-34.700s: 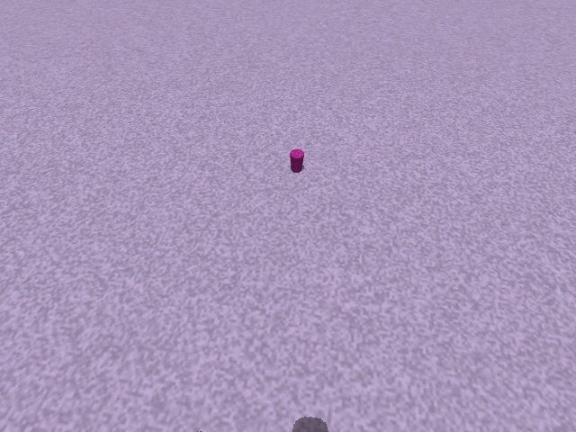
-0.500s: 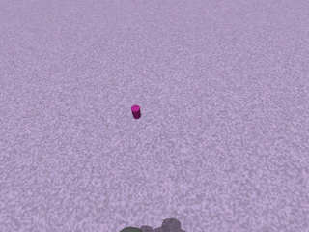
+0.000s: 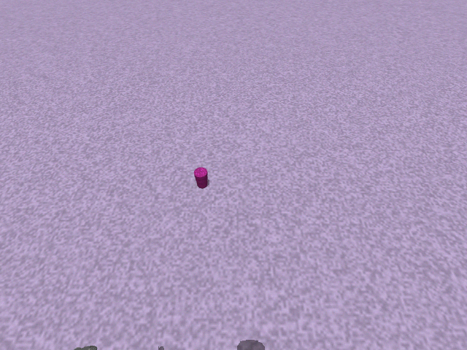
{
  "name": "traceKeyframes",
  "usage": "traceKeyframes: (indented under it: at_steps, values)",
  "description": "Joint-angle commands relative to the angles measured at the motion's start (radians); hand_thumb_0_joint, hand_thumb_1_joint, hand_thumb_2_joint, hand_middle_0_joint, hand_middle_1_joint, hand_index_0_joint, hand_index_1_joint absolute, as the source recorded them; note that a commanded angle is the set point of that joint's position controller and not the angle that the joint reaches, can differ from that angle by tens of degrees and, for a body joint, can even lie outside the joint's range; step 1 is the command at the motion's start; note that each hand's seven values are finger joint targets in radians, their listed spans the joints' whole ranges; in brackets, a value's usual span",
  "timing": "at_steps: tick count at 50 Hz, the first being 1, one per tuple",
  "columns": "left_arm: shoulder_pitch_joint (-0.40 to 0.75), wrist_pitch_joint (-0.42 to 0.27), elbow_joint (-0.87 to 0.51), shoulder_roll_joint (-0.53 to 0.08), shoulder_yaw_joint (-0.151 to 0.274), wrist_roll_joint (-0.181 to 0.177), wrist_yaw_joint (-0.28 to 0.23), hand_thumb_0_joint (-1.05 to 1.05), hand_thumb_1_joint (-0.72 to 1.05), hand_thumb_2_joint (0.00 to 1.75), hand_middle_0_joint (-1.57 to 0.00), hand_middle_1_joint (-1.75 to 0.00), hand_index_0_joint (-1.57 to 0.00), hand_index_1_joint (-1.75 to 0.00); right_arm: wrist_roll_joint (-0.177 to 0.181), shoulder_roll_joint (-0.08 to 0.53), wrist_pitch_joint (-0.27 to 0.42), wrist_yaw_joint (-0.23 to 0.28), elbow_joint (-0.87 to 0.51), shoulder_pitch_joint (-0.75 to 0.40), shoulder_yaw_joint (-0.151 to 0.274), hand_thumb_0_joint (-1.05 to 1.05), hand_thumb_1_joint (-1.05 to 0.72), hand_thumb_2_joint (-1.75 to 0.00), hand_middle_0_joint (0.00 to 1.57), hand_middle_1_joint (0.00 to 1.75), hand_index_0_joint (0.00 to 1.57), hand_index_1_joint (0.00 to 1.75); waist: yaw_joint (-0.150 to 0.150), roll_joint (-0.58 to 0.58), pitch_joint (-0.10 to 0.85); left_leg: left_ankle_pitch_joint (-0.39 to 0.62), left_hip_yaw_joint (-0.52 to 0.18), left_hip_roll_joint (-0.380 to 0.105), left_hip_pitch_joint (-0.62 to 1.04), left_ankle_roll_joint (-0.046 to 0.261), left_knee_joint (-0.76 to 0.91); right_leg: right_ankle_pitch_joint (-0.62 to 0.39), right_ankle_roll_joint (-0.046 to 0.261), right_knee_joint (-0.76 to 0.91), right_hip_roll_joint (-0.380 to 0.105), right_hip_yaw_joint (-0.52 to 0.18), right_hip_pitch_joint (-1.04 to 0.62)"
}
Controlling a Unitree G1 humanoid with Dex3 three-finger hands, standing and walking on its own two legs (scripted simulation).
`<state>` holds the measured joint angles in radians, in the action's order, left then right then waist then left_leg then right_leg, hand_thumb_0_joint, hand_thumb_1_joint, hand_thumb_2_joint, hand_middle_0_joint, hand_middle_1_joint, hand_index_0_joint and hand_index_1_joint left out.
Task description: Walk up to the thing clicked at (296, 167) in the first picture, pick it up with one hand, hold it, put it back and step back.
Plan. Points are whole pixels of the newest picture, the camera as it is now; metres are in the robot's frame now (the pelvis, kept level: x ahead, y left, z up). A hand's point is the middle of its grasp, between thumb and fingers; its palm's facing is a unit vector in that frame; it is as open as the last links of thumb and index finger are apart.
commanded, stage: step back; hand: left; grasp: from above
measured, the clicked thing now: (201, 178) +1.04 +0.24 -0.71
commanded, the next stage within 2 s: stand in 0.32 s
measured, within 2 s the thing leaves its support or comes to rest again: neither
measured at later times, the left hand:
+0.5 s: hand out of the picture +0.13 +0.26 -0.14, palm faces +0.00 -0.94 -0.34, open 7.4 cm
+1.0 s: hand out of the picture +0.07 +0.25 -0.14, palm faces -0.02 -0.94 -0.34, open 7.4 cm
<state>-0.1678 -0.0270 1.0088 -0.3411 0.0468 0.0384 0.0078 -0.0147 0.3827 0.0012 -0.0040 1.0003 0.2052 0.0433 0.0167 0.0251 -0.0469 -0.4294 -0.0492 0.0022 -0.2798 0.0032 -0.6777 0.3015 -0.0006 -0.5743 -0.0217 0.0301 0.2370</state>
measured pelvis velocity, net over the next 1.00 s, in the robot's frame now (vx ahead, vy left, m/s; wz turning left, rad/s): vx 0.00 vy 0.00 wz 0.00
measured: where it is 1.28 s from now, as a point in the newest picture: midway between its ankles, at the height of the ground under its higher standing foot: outside the picture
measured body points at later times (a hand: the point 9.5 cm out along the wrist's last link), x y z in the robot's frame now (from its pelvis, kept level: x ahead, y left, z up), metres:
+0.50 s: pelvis +0.03 +0.01 +0.01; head +0.05 +0.02 +0.46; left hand +0.13 +0.31 -0.12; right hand +0.15 -0.28 -0.11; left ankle +0.02 +0.13 -0.73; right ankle +0.01 -0.13 -0.73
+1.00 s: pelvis +0.00 +0.00 +0.02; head +0.01 -0.01 +0.47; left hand +0.07 +0.30 -0.11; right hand +0.07 -0.30 -0.12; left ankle +0.01 +0.13 -0.73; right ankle +0.01 -0.13 -0.73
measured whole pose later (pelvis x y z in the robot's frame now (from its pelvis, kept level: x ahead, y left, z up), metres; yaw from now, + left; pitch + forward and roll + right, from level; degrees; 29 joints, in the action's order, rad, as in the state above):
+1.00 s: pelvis +0.00 +0.00 +0.02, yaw +0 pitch -3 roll +0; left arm -0.10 -0.02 1.16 -0.35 0.00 0.01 0.01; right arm -0.01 0.35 0.01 -0.01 1.15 0.10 0.00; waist 0.01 0.01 -0.06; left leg -0.15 -0.03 -0.01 -0.11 -0.02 -0.31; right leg 0.16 -0.01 -0.31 -0.02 0.03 0.10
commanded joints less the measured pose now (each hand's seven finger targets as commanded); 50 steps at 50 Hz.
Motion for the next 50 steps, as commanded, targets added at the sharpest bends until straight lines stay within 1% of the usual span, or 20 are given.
traceKeyframes:
  at_steps: [1,2,3,4,5,7,8,10,13,15,16,18,24,26,35,41,43,47,48,50]
  values:
    - [0.131,-0.020,-0.085,-0.252,0.044,-0.019,-0.013,0.00,0.90,0.90,-0.20,-0.30,-0.20,-0.30,-0.010,0.157,0.039,0.013,-0.019,0.032,0.043,0.00,-0.90,-0.90,0.20,0.30,0.20,0.30,-0.044,-0.133,0.050,0.284,-0.038,-0.041,0.140,0.022,0.236,-0.227,0.076,0.115,-0.161,-0.152,0.069]
    - [0.129,-0.016,-0.085,-0.229,0.038,-0.028,-0.013,0.00,0.90,0.90,-0.20,-0.30,-0.20,-0.30,-0.014,0.173,0.042,0.017,-0.024,0.012,0.045,0.00,-0.90,-0.90,0.20,0.30,0.20,0.30,-0.030,-0.085,0.059,0.385,-0.118,-0.102,0.136,0.041,0.277,-0.222,0.045,0.065,-0.115,-0.107,0.053]
    - [0.111,-0.011,-0.080,-0.209,0.033,-0.036,-0.012,0.00,0.90,0.90,-0.20,-0.30,-0.20,-0.30,-0.017,0.201,0.046,0.019,-0.032,-0.031,0.046,0.00,-0.90,-0.90,0.20,0.30,0.20,0.30,-0.005,-0.024,0.066,0.371,-0.193,-0.163,0.096,0.069,0.314,-0.146,0.023,0.049,-0.064,-0.072,0.023]
    - [0.095,-0.009,-0.057,-0.215,0.033,-0.041,-0.012,0.00,0.90,0.90,-0.20,-0.30,-0.20,-0.30,-0.008,0.211,0.045,0.014,-0.036,-0.097,0.039,0.00,-0.90,-0.90,0.20,0.30,0.20,0.30,0.026,-0.008,0.058,0.304,-0.200,-0.176,0.026,0.089,0.296,-0.015,0.018,0.092,-0.041,-0.060,-0.039]
    - [0.093,-0.015,-0.044,-0.225,0.034,-0.034,-0.016,0.00,0.90,0.90,-0.20,-0.30,-0.20,-0.30,-0.009,0.210,0.043,0.010,-0.035,-0.129,0.037,0.00,-0.90,-0.90,0.20,0.30,0.20,0.30,0.026,-0.006,0.063,0.320,-0.175,-0.165,-0.001,0.078,0.275,-0.043,0.025,0.139,-0.063,-0.069,-0.100]
    - [0.112,-0.021,-0.030,-0.244,0.036,-0.032,-0.018,0.00,0.90,0.90,-0.20,-0.30,-0.20,-0.30,-0.006,0.175,0.043,0.013,-0.015,-0.114,0.027,0.00,-0.90,-0.90,0.20,0.30,0.20,0.30,0.009,-0.027,0.102,0.487,-0.073,-0.105,0.043,0.039,0.234,-0.261,0.040,0.133,-0.099,-0.097,-0.158]
    - [0.102,-0.022,-0.028,-0.249,0.037,-0.033,-0.021,0.00,0.90,0.90,-0.20,-0.30,-0.20,-0.30,-0.003,0.177,0.044,0.017,-0.008,-0.099,0.029,0.00,-0.90,-0.90,0.20,0.30,0.20,0.30,0.002,-0.008,0.130,0.564,-0.053,-0.096,0.087,0.033,0.211,-0.362,0.046,0.114,-0.109,-0.093,-0.164]
    - [0.091,-0.023,-0.022,-0.244,0.035,-0.038,-0.026,0.00,0.90,0.90,-0.20,-0.30,-0.20,-0.30,0.003,0.176,0.043,0.020,0.005,-0.089,0.031,0.00,-0.90,-0.90,0.20,0.30,0.20,0.30,0.004,0.013,0.177,0.700,-0.040,-0.097,0.131,0.035,0.179,-0.482,0.042,0.091,-0.110,-0.066,-0.194]
    - [0.107,-0.017,-0.018,-0.244,0.033,-0.038,-0.032,0.00,0.90,0.90,-0.20,-0.30,-0.20,-0.30,0.005,0.171,0.033,0.022,0.007,-0.113,0.033,0.00,-0.90,-0.90,0.20,0.30,0.20,0.30,0.002,0.000,0.196,0.735,-0.029,-0.102,0.152,0.042,0.168,-0.504,0.038,0.090,-0.111,-0.054,-0.197]
    - [0.137,-0.012,-0.020,-0.239,0.032,-0.035,-0.032,0.00,0.90,0.90,-0.20,-0.30,-0.20,-0.30,0.004,0.167,0.028,0.023,0.010,-0.122,0.034,0.00,-0.90,-0.90,0.20,0.30,0.20,0.30,-0.004,-0.003,0.173,0.695,-0.037,-0.104,0.129,0.042,0.191,-0.445,0.039,0.092,-0.108,-0.049,-0.195]
    - [0.124,-0.002,0.011,-0.200,0.011,-0.042,-0.029,0.00,0.90,0.90,-0.20,-0.30,-0.20,-0.30,0.007,0.170,0.034,0.024,0.012,-0.124,0.015,0.00,-0.90,-0.90,0.20,0.30,0.20,0.30,-0.010,-0.002,0.150,0.699,-0.084,-0.132,0.156,0.044,0.262,-0.420,0.024,0.118,-0.092,-0.063,-0.168]
    - [0.134,0.002,0.015,-0.199,0.007,-0.040,-0.026,0.00,0.90,0.90,-0.20,-0.30,-0.20,-0.30,0.007,0.181,0.038,0.023,0.017,-0.152,0.016,0.00,-0.90,-0.90,0.20,0.30,0.20,0.30,-0.007,0.014,0.122,0.682,-0.095,-0.142,0.168,0.040,0.283,-0.368,0.016,0.159,-0.089,-0.062,-0.160]
    - [0.148,-0.004,0.042,-0.209,0.002,-0.035,-0.022,0.00,0.90,0.90,-0.20,-0.30,-0.20,-0.30,0.011,0.172,0.041,0.019,0.030,-0.180,0.008,0.00,-0.90,-0.90,0.20,0.30,0.20,0.30,-0.010,-0.001,0.139,0.682,-0.067,-0.133,0.208,0.023,0.313,-0.422,0.011,0.214,-0.106,-0.068,-0.214]
    - [0.147,-0.005,0.051,-0.210,-0.001,-0.032,-0.020,0.00,0.90,0.90,-0.20,-0.30,-0.20,-0.30,0.011,0.169,0.038,0.017,0.033,-0.194,0.006,0.00,-0.90,-0.90,0.20,0.30,0.20,0.30,-0.009,0.002,0.121,0.591,-0.063,-0.127,0.199,0.022,0.342,-0.363,0.007,0.244,-0.107,-0.069,-0.204]
    - [0.156,-0.010,0.075,-0.217,-0.004,-0.028,-0.014,0.00,0.90,0.90,-0.20,-0.30,-0.20,-0.30,0.008,0.171,0.034,0.009,0.059,-0.197,0.002,0.00,-0.90,-0.90,0.20,0.30,0.20,0.30,-0.017,-0.013,0.078,0.387,-0.059,-0.119,0.163,0.013,0.402,-0.226,0.010,0.310,-0.114,-0.087,-0.184]
    - [0.136,-0.013,0.083,-0.216,-0.006,-0.028,-0.012,0.00,0.90,0.90,-0.20,-0.30,-0.20,-0.30,0.008,0.170,0.040,0.008,0.073,-0.190,-0.001,0.00,-0.90,-0.90,0.20,0.30,0.20,0.30,-0.013,-0.012,0.087,0.402,-0.064,-0.126,0.197,0.011,0.406,-0.233,0.013,0.314,-0.118,-0.092,-0.160]
    - [0.141,-0.013,0.082,-0.224,-0.004,-0.028,-0.013,0.00,0.90,0.90,-0.20,-0.30,-0.20,-0.30,0.005,0.171,0.037,0.008,0.079,-0.170,-0.002,0.00,-0.90,-0.90,0.20,0.30,0.20,0.30,-0.021,-0.026,0.085,0.370,-0.061,-0.123,0.171,0.011,0.411,-0.216,0.013,0.318,-0.116,-0.092,-0.172]
    - [0.119,-0.012,0.087,-0.219,-0.008,-0.030,-0.011,0.00,0.90,0.90,-0.20,-0.30,-0.20,-0.30,0.006,0.168,0.037,0.007,0.083,-0.175,-0.006,0.00,-0.90,-0.90,0.20,0.30,0.20,0.30,-0.009,-0.025,0.073,0.354,-0.065,-0.124,0.174,0.008,0.418,-0.185,0.014,0.320,-0.115,-0.094,-0.147]
    - [0.120,-0.011,0.088,-0.220,-0.007,-0.030,-0.011,0.00,0.90,0.90,-0.20,-0.30,-0.20,-0.30,0.005,0.175,0.036,0.007,0.087,-0.162,-0.004,0.00,-0.90,-0.90,0.20,0.30,0.20,0.30,-0.017,-0.019,0.064,0.327,-0.064,-0.121,0.160,0.010,0.417,-0.176,0.014,0.325,-0.114,-0.096,-0.148]
    - [0.115,-0.008,0.090,-0.224,-0.006,-0.030,-0.012,0.00,0.90,0.90,-0.20,-0.30,-0.20,-0.30,0.004,0.175,0.033,0.006,0.091,-0.157,-0.004,0.00,-0.90,-0.90,0.20,0.30,0.20,0.30,-0.013,-0.024,0.046,0.272,-0.067,-0.117,0.142,0.007,0.429,-0.117,0.016,0.329,-0.110,-0.094,-0.129]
